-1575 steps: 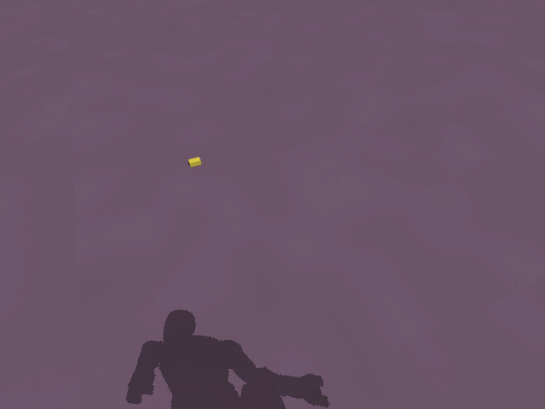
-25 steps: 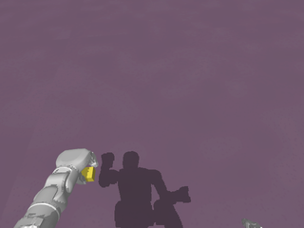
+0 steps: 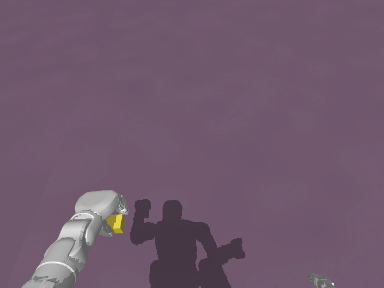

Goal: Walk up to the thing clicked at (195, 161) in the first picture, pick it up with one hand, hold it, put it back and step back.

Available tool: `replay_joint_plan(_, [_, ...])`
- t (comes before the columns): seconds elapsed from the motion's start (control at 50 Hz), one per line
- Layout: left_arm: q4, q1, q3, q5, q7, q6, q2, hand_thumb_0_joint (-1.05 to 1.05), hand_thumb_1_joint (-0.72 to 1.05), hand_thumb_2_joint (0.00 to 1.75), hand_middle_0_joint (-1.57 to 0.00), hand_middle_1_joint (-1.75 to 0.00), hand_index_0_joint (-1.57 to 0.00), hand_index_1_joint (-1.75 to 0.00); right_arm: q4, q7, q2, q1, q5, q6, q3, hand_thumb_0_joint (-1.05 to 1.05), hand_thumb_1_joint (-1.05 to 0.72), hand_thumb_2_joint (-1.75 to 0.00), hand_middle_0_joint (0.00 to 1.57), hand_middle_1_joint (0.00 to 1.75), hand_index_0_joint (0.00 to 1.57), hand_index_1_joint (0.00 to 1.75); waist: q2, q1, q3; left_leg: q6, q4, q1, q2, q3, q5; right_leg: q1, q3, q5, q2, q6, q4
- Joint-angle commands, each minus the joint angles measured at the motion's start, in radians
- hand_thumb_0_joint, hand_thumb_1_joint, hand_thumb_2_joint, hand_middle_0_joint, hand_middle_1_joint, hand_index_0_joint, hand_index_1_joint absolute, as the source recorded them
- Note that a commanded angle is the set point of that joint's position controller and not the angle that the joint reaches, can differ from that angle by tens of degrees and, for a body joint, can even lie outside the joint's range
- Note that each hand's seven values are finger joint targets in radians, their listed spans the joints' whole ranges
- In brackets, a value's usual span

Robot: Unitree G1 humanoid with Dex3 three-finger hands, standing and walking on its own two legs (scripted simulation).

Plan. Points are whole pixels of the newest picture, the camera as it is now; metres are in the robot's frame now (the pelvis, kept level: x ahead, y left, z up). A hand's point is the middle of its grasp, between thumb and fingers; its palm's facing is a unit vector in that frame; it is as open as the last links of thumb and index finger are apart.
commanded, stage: hold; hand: left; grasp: from above
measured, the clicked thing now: (110, 224) +0.32 +0.23 -0.09
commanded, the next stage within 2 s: crouch in 1.18 s
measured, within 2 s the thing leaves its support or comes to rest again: neither
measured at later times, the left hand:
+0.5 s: hand (101, 228) +0.28 +0.22 -0.02, palm faces -0.46 -0.04 -0.89, open 6.5 cm
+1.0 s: hand (98, 231) +0.27 +0.22 -0.02, palm faces -0.46 -0.04 -0.88, open 6.5 cm
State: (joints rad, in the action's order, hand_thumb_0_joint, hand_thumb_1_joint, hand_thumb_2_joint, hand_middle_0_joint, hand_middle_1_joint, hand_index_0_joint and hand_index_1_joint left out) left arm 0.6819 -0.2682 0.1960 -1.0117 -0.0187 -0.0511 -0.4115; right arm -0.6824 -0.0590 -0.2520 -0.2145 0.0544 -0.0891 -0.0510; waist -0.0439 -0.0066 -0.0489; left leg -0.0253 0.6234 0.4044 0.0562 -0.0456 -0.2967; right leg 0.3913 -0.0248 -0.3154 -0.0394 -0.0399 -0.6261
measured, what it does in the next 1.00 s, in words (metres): stands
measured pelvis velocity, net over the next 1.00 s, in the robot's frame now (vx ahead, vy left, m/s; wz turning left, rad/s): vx -0.01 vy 0.00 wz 0.00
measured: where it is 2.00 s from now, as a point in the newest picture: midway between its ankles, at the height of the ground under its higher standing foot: outside the picture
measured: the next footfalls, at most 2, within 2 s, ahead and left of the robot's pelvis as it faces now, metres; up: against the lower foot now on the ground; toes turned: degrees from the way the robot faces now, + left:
none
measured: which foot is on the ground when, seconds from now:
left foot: down 0.00-1.00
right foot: down 0.00-1.00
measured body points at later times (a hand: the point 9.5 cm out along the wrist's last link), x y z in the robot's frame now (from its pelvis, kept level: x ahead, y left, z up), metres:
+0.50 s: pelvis -0.01 +0.00 +0.01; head +0.00 -0.03 +0.46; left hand +0.30 +0.22 +0.03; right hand +0.13 -0.26 -0.11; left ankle +0.01 +0.14 -0.73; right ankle +0.00 -0.15 -0.73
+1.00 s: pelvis -0.01 +0.00 +0.01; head -0.01 -0.03 +0.46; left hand +0.29 +0.22 +0.03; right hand +0.14 -0.25 -0.10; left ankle +0.01 +0.14 -0.73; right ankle +0.00 -0.15 -0.73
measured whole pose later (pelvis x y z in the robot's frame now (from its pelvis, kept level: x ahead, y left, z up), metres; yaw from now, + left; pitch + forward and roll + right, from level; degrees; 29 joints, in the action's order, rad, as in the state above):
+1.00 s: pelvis -0.01 +0.00 +0.01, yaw +0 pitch +0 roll +0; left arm 0.59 -0.22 0.19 -0.99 -0.08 -0.07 -0.42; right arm -0.66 -0.08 -0.25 -0.16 0.07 -0.12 -0.02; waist -0.05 0.02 0.00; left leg -0.03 0.48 0.27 0.05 -0.05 -0.21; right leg 0.27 -0.03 -0.24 -0.04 -0.04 -0.50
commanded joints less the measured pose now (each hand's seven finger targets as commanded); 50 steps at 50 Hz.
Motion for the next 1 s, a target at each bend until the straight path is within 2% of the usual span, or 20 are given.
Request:
replay_joint_plan(0.0, [-0.186, -0.327, -0.099, 0.014, 0.042, -0.002, -0.213, 0.0, 0.83, 0.1, -1.16, -0.08, -1.19, -0.04, 0.131, -0.011, -0.134, 0.052, -0.003, 0.035, -0.04, 0.0, -0.89, -0.89, 0.2, 0.3, 0.2, 0.3, 0.036, -0.008, -0.259, 0.037, -0.077, -0.189, -0.063, -0.012, 0.276, -0.075, 0.024, 0.272, 0.063, 0.027, 0.1])
replay_joint_plan(0.08, [-0.196, -0.31, -0.105, 0.013, 0.038, 0.0, -0.225, 0.0, 0.84, 0.06, -1.15, -0.1, -1.19, -0.05, 0.138, -0.013, -0.13, 0.073, 0.0, 0.031, -0.035, 0.0, -0.89, -0.89, 0.2, 0.3, 0.2, 0.3, 0.04, 0.011, -0.248, 0.038, -0.095, -0.188, -0.068, -0.014, 0.244, -0.083, 0.023, 0.236, 0.06, 0.027, 0.121])
replay_joint_plan(0.12, [-0.205, -0.322, -0.084, 0.014, 0.033, 0.002, -0.207, 0.0, 0.85, 0.05, -1.15, -0.09, -1.2, -0.04, 0.144, -0.014, -0.127, 0.08, 0.001, 0.029, -0.032, 0.0, -0.89, -0.89, 0.2, 0.3, 0.2, 0.3, 0.051, 0.002, -0.24, 0.042, -0.101, -0.194, -0.07, -0.018, 0.235, -0.085, 0.019, 0.235, 0.057, 0.024, 0.131])
replay_joint_plan(0.16, [-0.194, -0.308, -0.102, 0.016, 0.034, 0.007, -0.222, 0.0, 0.84, 0.06, -1.15, -0.09, -1.19, -0.04, 0.142, -0.015, -0.127, 0.089, 0.002, 0.027, -0.031, 0.0, -0.89, -0.89, 0.2, 0.3, 0.2, 0.3, 0.038, 0.009, -0.221, 0.038, -0.115, -0.196, -0.067, -0.017, 0.22, -0.083, 0.022, 0.209, 0.059, 0.029, 0.14])
replay_joint_plan(0.26, [-0.211, -0.3, -0.108, 0.018, 0.024, 0.007, -0.228, 0.0, 0.85, 0.04, -1.16, -0.08, -1.2, -0.03, 0.148, -0.016, -0.128, 0.099, 0.004, 0.024, -0.029, 0.0, -0.89, -0.89, 0.2, 0.3, 0.2, 0.3, 0.032, 0.012, -0.215, 0.036, -0.139, -0.207, -0.063, -0.016, 0.187, -0.096, 0.023, 0.164, 0.063, 0.034, 0.156])
replay_joint_plan(0.42, [-0.252, -0.309, -0.099, 0.02, 0.008, -0.005, -0.222, 0.0, 0.86, 0.05, -1.16, -0.1, -1.21, -0.05, 0.148, -0.022, -0.123, 0.114, 0.005, 0.025, -0.024, 0.0, -0.9, -0.9, 0.2, 0.3, 0.2, 0.3, 0.036, 0.015, -0.232, 0.04, -0.151, -0.236, -0.065, -0.019, 0.225, -0.119, 0.022, 0.207, 0.059, 0.032, 0.163])
replay_joint_plan(0.44, [-0.231, -0.29, -0.113, 0.026, 0.008, -0.002, -0.233, 0.0, 0.87, 0.07, -1.17, -0.1, -1.22, -0.05, 0.15, -0.023, -0.125, 0.12, 0.006, 0.024, -0.023, 0.0, -0.9, -0.9, 0.2, 0.3, 0.2, 0.3, 0.041, 0.02, -0.209, 0.038, -0.156, -0.23, -0.064, -0.017, 0.222, -0.12, 0.026, 0.196, 0.061, 0.033, 0.173])
replay_joint_plan(0.48, [-0.266, -0.316, -0.101, 0.025, 0.005, -0.005, -0.224, 0.0, 0.88, 0.08, -1.18, -0.11, -1.23, -0.06, 0.157, -0.023, -0.122, 0.124, 0.007, 0.023, -0.021, 0.0, -0.9, -0.9, 0.2, 0.3, 0.2, 0.3, 0.028, 0.016, -0.211, 0.039, -0.164, -0.244, -0.066, -0.022, 0.203, -0.116, 0.021, 0.18, 0.058, 0.033, 0.18])
replay_joint_plan(0.5, [-0.25, -0.296, -0.116, 0.027, 0.005, -0.002, -0.236, 0.0, 0.87, 0.08, -1.18, -0.11, -1.22, -0.06, 0.155, -0.024, -0.123, 0.129, 0.007, 0.022, -0.02, 0.0, -0.89, -0.9, 0.2, 0.3, 0.2, 0.3, 0.03, 0.021, -0.199, 0.036, -0.171, -0.238, -0.064, -0.02, 0.194, -0.117, 0.025, 0.165, 0.061, 0.034, 0.186])
replay_joint_plan(0.54, [-0.24, -0.267, -0.108, 0.029, -0.003, -0.002, -0.226, 0.0, 0.88, 0.06, -1.18, -0.1, -1.23, -0.05, 0.156, -0.023, -0.123, 0.137, 0.007, 0.022, -0.018, 0.0, -0.89, -0.9, 0.2, 0.3, 0.2, 0.3, 0.037, 0.022, -0.176, 0.035, -0.18, -0.231, -0.062, -0.016, 0.182, -0.116, 0.029, 0.15, 0.063, 0.037, 0.19])
replay_joint_plan(0.62, [-0.282, -0.293, -0.122, 0.03, -0.014, -0.01, -0.244, 0.0, 0.87, 0.08, -1.17, -0.11, -1.22, -0.06, 0.16, -0.025, -0.122, 0.14, 0.007, 0.023, -0.017, 0.0, -0.9, -0.9, 0.2, 0.3, 0.2, 0.3, 0.012, 0.026, -0.197, 0.034, -0.189, -0.253, -0.06, -0.015, 0.187, -0.129, 0.027, 0.153, 0.063, 0.04, 0.192])
replay_joint_plan(0.64, [-0.299, -0.301, -0.104, 0.032, -0.018, -0.012, -0.227, 0.0, 0.87, 0.06, -1.16, -0.12, -1.21, -0.07, 0.162, -0.024, -0.12, 0.137, 0.007, 0.023, -0.016, 0.0, -0.9, -0.9, 0.2, 0.3, 0.2, 0.3, 0.019, 0.019, -0.203, 0.035, -0.188, -0.258, -0.059, -0.014, 0.195, -0.127, 0.027, 0.164, 0.065, 0.039, 0.19])
replay_joint_plan(0.68, [-0.258, -0.259, -0.129, 0.031, -0.02, -0.01, -0.247, 0.0, 0.88, 0.07, -1.18, -0.12, -1.23, -0.07, 0.165, -0.026, -0.12, 0.147, 0.01, 0.023, -0.013, 0.0, -0.89, -0.9, 0.2, 0.3, 0.2, 0.3, 0.026, 0.026, -0.167, 0.037, -0.193, -0.247, -0.063, -0.018, 0.181, -0.129, 0.027, 0.148, 0.062, 0.038, 0.204])
replay_joint_plan(0.72, [-0.295, -0.297, -0.099, 0.032, -0.024, -0.014, -0.224, 0.0, 0.9, 0.08, -1.18, -0.13, -1.24, -0.08, 0.164, -0.026, -0.118, 0.14, 0.007, 0.024, -0.013, 0.0, -0.9, -0.9, 0.2, 0.3, 0.2, 0.3, 0.022, 0.015, -0.195, 0.036, -0.192, -0.264, -0.061, -0.018, 0.198, -0.129, 0.024, 0.169, 0.063, 0.037, 0.199])
replay_joint_plan(0.74, [-0.302, -0.283, -0.126, 0.035, -0.022, -0.013, -0.244, 0.0, 0.9, 0.08, -1.18, -0.14, -1.23, -0.08, 0.164, -0.027, -0.12, 0.143, 0.008, 0.023, -0.014, 0.0, -0.89, -0.89, 0.2, 0.3, 0.2, 0.3, 0.013, 0.027, -0.196, 0.034, -0.196, -0.266, -0.061, -0.018, 0.2, -0.135, 0.026, 0.165, 0.063, 0.039, 0.203])
replay_joint_plan(0.78, [-0.288, -0.258, -0.097, 0.041, -0.027, -0.012, -0.211, 0.0, 0.9, 0.07, -1.19, -0.12, -1.24, -0.07, 0.17, -0.027, -0.119, 0.15, 0.009, 0.024, -0.013, 0.0, -0.89, -0.9, 0.2, 0.3, 0.2, 0.3, 0.051, 0.019, -0.17, 0.038, -0.198, -0.255, -0.061, -0.016, 0.178, -0.133, 0.029, 0.148, 0.062, 0.035, 0.213])
replay_joint_plan(0.82, [-0.293, -0.273, -0.111, 0.036, -0.025, -0.016, -0.233, 0.0, 0.91, 0.09, -1.21, -0.12, -1.25, -0.07, 0.169, -0.027, -0.118, 0.149, 0.009, 0.023, -0.012, 0.0, -0.89, -0.9, 0.2, 0.3, 0.2, 0.3, 0.021, 0.02, -0.177, 0.038, -0.203, -0.265, -0.063, -0.018, 0.177, -0.132, 0.023, 0.15, 0.059, 0.038, 0.214])
replay_joint_plan(0.86, [-0.294, -0.266, -0.1, 0.034, -0.024, -0.017, -0.217, 0.0, 0.9, 0.08, -1.19, -0.13, -1.24, -0.08, 0.167, -0.027, -0.117, 0.146, 0.008, 0.02, -0.012, 0.0, -0.9, -0.9, 0.2, 0.3, 0.2, 0.3, 0.036, 0.021, -0.195, 0.036, -0.2, -0.277, -0.06, -0.014, 0.216, -0.139, 0.027, 0.183, 0.062, 0.038, 0.201])
replay_joint_plan(0.92, [-0.295, -0.3, -0.131, 0.029, -0.012, -0.023, -0.255, 0.0, 0.89, 0.1, -1.19, -0.13, -1.24, -0.08, 0.159, -0.029, -0.117, 0.145, 0.006, 0.019, -0.013, 0.0, -0.9, -0.9, 0.2, 0.3, 0.2, 0.3, 0.013, 0.029, -0.2, 0.034, -0.196, -0.271, -0.063, -0.015, 0.223, -0.147, 0.029, 0.189, 0.062, 0.038, 0.203])
replay_joint_plan(0.98, [-0.291, -0.303, -0.124, 0.022, 0.0, -0.024, -0.242, 0.0, 0.89, 0.1, -1.19, -0.13, -1.24, -0.08, 0.159, -0.028, -0.116, 0.146, 0.004, 0.018, -0.012, 0.0, -0.9, -0.9, 0.2, 0.3, 0.2, 0.3, 0.016, 0.018, -0.204, 0.035, -0.195, -0.281, -0.066, -0.019, 0.222, -0.141, 0.025, 0.19, 0.059, 0.037, 0.205])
